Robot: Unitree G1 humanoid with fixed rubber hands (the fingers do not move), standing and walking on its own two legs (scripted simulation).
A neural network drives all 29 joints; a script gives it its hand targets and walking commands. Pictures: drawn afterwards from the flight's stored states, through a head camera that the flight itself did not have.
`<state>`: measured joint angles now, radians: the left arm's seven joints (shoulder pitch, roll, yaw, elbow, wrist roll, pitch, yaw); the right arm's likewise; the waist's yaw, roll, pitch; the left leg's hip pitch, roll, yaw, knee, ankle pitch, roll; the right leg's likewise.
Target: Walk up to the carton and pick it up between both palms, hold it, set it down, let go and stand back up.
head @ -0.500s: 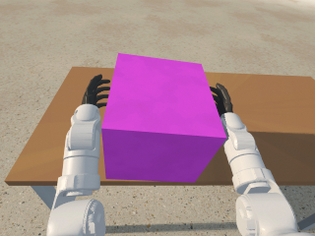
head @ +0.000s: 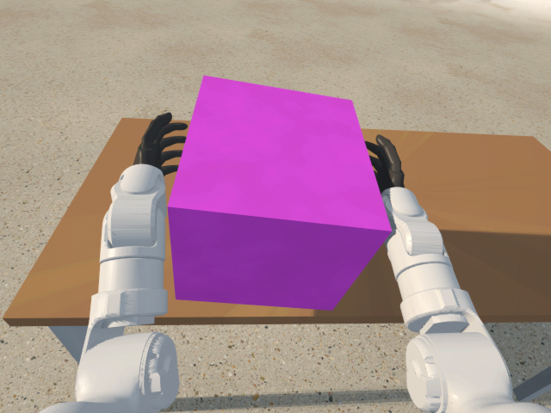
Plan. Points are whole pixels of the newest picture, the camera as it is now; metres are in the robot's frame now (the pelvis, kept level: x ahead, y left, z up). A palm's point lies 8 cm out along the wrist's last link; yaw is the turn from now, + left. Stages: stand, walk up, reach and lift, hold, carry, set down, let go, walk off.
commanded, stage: reach and lift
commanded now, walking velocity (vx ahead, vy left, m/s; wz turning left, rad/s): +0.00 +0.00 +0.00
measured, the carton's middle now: (268, 194) +0.40 +0.00 +0.13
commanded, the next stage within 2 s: hold in 0.90 s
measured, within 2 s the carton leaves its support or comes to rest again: neither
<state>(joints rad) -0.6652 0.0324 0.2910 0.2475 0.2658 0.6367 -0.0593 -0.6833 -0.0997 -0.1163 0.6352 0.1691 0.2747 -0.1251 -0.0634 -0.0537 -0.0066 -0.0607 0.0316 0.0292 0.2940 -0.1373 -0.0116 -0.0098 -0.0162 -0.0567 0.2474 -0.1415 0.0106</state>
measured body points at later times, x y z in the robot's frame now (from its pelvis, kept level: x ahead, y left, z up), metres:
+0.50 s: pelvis +0.00 +0.00 +0.00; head -0.04 +0.02 +0.45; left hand +0.38 +0.16 +0.21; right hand +0.38 -0.18 +0.19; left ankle +0.02 +0.12 -0.75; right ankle +0.00 -0.12 -0.75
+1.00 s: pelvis +0.00 +0.00 +0.00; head -0.05 +0.02 +0.45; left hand +0.38 +0.17 +0.23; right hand +0.39 -0.17 +0.21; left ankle +0.02 +0.12 -0.75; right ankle +0.00 -0.12 -0.75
